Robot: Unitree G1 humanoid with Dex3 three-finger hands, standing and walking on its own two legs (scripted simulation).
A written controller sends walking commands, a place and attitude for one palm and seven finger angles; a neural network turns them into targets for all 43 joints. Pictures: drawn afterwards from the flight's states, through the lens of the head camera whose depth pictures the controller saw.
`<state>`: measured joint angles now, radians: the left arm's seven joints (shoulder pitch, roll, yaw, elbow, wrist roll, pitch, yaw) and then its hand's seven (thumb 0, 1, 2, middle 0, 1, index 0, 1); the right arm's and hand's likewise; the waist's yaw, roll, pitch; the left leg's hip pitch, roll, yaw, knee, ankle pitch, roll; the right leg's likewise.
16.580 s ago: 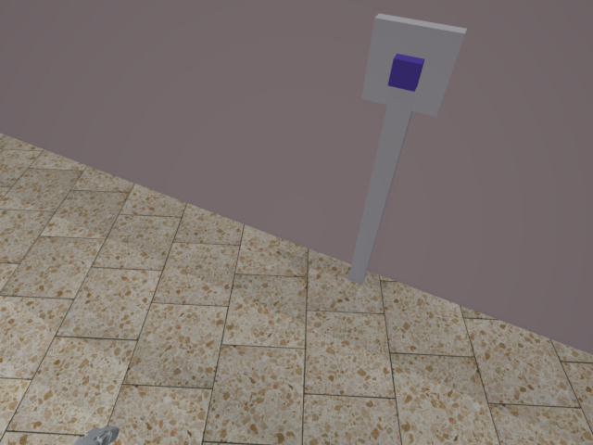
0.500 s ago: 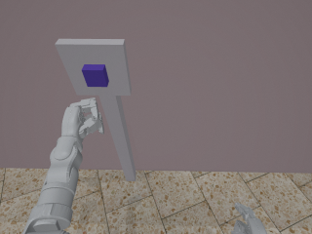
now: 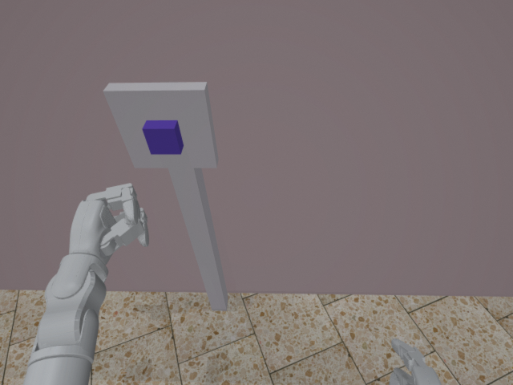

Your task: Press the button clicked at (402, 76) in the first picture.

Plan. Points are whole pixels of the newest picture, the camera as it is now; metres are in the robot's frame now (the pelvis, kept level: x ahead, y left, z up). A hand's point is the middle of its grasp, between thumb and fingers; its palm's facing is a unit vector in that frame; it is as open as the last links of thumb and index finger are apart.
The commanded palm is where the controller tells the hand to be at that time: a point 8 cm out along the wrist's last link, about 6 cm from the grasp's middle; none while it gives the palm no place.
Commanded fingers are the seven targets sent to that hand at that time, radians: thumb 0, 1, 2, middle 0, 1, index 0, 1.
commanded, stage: draw the hand back to the body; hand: left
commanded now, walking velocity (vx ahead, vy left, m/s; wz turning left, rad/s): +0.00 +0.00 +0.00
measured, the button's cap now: (164, 136) +0.52 +0.21 +0.13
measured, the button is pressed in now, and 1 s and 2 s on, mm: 0 0 0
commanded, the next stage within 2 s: step back with the hand held close in 1.06 s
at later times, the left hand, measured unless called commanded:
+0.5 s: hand (83, 263) +0.23 +0.23 +0.15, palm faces +0.34 -0.89 -0.30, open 3.1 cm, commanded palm +0.18 +0.27 +0.17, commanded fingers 0.00 0.90 0.90 -1.30 -1.50 -1.30 -1.50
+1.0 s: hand (35, 292) +0.18 +0.25 +0.17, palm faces +0.43 -0.83 -0.37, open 3.1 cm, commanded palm +0.13 +0.29 +0.19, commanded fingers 0.00 0.90 0.90 -1.30 -1.50 -1.30 -1.50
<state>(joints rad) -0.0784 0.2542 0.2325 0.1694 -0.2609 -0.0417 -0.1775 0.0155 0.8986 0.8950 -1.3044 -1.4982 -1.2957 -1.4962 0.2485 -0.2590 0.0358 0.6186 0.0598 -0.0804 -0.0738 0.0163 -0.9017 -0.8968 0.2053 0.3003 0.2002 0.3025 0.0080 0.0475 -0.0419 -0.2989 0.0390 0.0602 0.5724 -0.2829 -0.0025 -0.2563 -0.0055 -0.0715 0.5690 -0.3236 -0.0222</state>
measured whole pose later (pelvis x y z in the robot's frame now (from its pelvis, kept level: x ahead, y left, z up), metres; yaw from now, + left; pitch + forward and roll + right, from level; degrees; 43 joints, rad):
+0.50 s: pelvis +0.01 +0.01 +0.01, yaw +0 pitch -5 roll +0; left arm 0.34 0.28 0.18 -0.29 -0.06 -0.07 0.10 0.01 0.89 0.89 -1.31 -1.50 -1.30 -1.50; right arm 0.17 -0.22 0.05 0.64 -0.01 -0.06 -0.07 0.02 -0.90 -0.90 0.21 0.30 0.20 0.30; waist 0.06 0.06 0.03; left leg -0.08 0.02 0.07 0.38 -0.21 0.01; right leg -0.03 -0.01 -0.07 0.35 -0.23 -0.01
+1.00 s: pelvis +0.01 +0.01 +0.01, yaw +0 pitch -5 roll -1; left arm 0.54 0.31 0.27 -0.48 -0.05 -0.09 0.11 0.01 0.89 0.89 -1.31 -1.50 -1.30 -1.50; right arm 0.19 -0.22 0.03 0.63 -0.01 -0.09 -0.08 0.02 -0.90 -0.90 0.21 0.30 0.20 0.30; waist 0.08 0.06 0.02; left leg -0.09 0.02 0.06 0.41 -0.23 0.01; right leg -0.02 -0.01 -0.07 0.36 -0.24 0.00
